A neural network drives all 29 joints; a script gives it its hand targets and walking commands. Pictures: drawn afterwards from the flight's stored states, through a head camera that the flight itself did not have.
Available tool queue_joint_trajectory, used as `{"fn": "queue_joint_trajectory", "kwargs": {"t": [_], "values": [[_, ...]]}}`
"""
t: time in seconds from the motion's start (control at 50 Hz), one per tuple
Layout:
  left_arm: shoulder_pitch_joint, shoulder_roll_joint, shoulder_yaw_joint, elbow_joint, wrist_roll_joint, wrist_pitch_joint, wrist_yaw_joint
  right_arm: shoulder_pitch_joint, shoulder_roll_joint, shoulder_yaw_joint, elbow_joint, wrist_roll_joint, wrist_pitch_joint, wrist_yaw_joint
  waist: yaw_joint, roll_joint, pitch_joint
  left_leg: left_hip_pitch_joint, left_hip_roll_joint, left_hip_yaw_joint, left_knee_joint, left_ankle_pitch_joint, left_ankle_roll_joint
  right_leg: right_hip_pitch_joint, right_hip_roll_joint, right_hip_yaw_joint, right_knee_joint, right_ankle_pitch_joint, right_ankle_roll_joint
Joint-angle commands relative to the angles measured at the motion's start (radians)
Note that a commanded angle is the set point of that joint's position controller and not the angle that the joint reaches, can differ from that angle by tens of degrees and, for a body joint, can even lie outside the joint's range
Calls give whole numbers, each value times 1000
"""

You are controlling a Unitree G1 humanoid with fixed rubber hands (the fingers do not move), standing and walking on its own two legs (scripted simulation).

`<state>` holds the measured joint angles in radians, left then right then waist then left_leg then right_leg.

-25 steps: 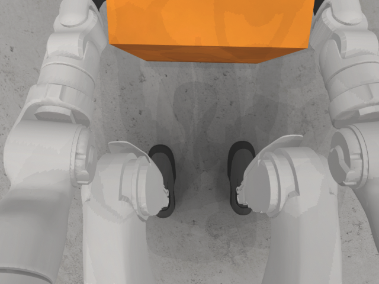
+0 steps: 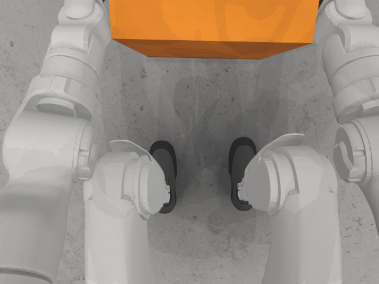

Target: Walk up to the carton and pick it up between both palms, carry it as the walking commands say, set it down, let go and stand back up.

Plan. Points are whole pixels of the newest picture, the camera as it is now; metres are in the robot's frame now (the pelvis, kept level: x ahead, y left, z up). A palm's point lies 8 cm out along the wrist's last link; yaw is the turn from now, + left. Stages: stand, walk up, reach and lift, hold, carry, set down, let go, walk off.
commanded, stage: reach and lift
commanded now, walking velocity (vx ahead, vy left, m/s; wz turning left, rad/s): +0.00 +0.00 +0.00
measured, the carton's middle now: (208, 3) +0.54 -0.02 -0.25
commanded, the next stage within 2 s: none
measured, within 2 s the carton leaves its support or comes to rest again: leaves its support in 0.48 s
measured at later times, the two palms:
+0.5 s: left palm out of the picture +0.55 +0.16 -0.17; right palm out of the picture +0.53 -0.20 -0.16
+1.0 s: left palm out of the picture +0.56 +0.16 -0.10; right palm out of the picture +0.54 -0.20 -0.09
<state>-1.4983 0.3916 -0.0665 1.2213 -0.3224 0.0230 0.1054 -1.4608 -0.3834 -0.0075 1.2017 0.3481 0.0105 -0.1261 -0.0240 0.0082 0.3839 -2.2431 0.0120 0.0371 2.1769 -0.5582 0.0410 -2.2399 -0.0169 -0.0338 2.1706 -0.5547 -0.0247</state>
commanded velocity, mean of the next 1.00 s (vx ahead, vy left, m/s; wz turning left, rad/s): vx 0.00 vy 0.00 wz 0.00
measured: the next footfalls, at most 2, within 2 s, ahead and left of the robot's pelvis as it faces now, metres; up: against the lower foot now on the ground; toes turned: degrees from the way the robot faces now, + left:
none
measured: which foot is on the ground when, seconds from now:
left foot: down 0.00-1.00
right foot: down 0.00-1.00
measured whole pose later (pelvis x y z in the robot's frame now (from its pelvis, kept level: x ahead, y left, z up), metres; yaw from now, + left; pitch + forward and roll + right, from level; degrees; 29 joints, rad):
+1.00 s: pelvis +0.01 +0.00 +0.02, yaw +0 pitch +42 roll +0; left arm -1.31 0.29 0.22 0.90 -0.06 0.28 0.06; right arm -1.28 -0.28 -0.30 0.86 0.05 0.29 -0.08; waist -0.03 0.00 0.12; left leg -2.27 0.00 0.03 2.09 -0.55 0.03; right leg -2.28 0.00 -0.03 2.09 -0.55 -0.03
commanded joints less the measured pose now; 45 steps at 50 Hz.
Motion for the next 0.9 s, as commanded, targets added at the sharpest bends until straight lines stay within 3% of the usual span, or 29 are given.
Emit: {"fn": "queue_joint_trajectory", "kwargs": {"t": [0.0, 0.08, 0.18, 0.32, 0.48, 0.6, 0.7, 0.88], "values": [[-483, -630, -115, -197, 10, 5, -133, -519, 605, 135, -210, -11, 11, 158, -16, 17, -1198, 585, -90, -53, -139, 294, -34, 551, 80, 29, -134, 307, 28], [-504, -786, -101, -224, 31, 33, -191, -560, 754, 130, -248, -31, 42, 221, -27, 19, -1196, 584, -100, -43, -122, 302, -32, 520, 88, 12, -121, 304, 26], [-522, -865, -95, -267, 39, 60, -225, -592, 830, 127, -302, -39, 69, 257, -26, 15, -1222, 568, -100, -31, -107, 290, -25, 523, 91, 2, -111, 296, 20], [-579, -904, -127, -357, 15, 85, -238, -645, 859, 147, -400, -34, 95, 270, -34, 18, -1359, 615, -100, -20, -100, 283, -20, 581, 91, -12, -103, 302, 16], [-621, -937, -159, -538, 1, 100, -227, -654, 898, 182, -566, -22, 113, 261, -36, 10, -1622, 713, -118, -1, -104, 396, -15, 707, 101, -12, -113, 440, 21], [-561, -960, -112, -503, 61, 117, -234, -600, 941, 158, -536, -65, 134, 269, -17, 3, -1506, 631, -120, 4, -141, 345, -11, 644, 107, -3, -151, 394, 19], [-523, -991, -56, -456, 112, 144, -261, -554, 986, 102, -475, -128, 168, 294, -18, 4, -1413, 566, -119, 3, -177, 283, -11, 584, 113, -8, -184, 332, 11], [-513, -1042, -39, -528, 151, 204, -295, -534, 1041, 84, -530, -171, 234, 330, -20, 3, -1553, 596, -122, 19, -215, 329, -13, 640, 120, -18, -221, 375, 14]]}}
